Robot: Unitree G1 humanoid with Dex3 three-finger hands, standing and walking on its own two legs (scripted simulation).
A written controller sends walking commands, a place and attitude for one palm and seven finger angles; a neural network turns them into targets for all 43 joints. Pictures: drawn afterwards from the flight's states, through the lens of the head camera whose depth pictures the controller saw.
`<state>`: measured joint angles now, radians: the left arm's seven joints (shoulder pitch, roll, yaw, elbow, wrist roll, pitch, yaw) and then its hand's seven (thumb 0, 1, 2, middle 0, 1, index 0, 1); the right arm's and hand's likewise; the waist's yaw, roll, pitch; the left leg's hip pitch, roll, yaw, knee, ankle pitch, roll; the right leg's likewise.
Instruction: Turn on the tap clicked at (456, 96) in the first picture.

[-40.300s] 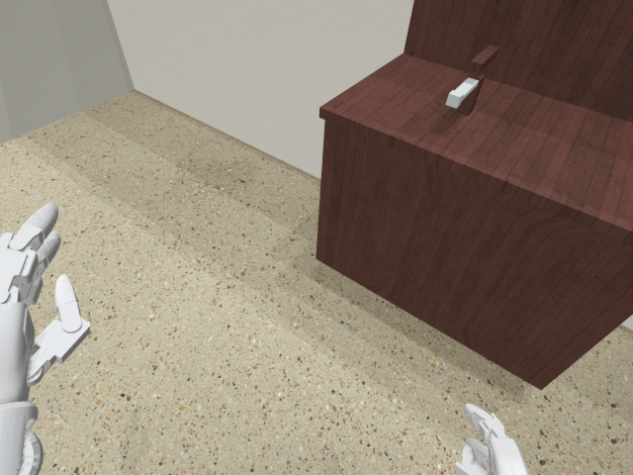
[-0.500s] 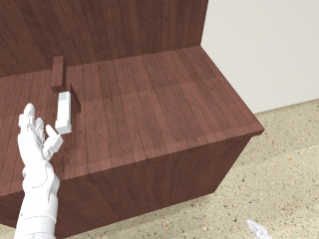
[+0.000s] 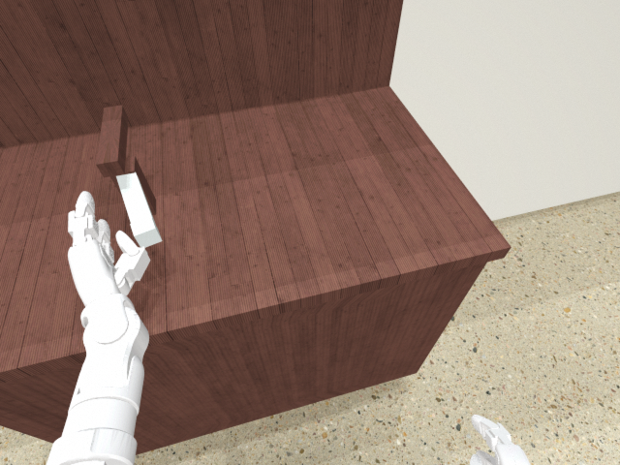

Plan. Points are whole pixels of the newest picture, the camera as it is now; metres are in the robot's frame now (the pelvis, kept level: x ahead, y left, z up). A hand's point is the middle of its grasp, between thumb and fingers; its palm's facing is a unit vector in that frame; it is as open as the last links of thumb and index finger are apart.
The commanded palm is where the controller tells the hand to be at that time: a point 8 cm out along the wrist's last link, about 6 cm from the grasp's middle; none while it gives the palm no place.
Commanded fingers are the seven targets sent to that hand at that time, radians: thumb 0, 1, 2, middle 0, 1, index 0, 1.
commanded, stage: push the lever round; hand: left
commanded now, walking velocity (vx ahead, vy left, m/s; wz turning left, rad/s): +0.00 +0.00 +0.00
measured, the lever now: (146, 232) +0.39 +0.25 +0.08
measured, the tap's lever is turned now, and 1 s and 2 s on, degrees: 13 33 66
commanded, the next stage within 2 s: none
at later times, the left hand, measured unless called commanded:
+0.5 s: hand (160, 250) +0.36 +0.22 +0.08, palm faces +0.64 -0.77 -0.06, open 7.7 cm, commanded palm +0.32 +0.24 +0.08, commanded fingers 0.00 0.90 0.90 -0.15 -0.15 -0.15 -0.15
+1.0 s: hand (187, 236) +0.39 +0.19 +0.08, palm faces +0.72 -0.70 -0.07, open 7.7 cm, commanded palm +0.34 +0.21 +0.08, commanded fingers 0.00 0.90 0.90 -0.15 -0.15 -0.15 -0.15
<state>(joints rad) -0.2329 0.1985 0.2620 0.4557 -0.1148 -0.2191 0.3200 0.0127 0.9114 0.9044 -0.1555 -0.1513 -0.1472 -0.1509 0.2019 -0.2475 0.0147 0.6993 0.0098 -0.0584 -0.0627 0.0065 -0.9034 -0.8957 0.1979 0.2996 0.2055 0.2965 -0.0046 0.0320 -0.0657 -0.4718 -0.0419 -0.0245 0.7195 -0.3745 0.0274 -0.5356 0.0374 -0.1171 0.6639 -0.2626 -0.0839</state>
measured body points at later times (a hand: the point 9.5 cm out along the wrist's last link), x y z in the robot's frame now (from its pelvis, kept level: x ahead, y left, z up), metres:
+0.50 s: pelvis +0.00 +0.00 +0.00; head +0.03 -0.01 +0.45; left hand +0.32 +0.26 +0.08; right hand +0.14 -0.26 -0.11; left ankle -0.01 +0.10 -0.72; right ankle +0.05 -0.07 -0.72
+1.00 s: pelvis +0.00 -0.01 +0.00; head +0.02 -0.01 +0.45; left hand +0.34 +0.22 +0.08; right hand +0.13 -0.25 -0.12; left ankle -0.01 +0.10 -0.72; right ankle +0.05 -0.07 -0.72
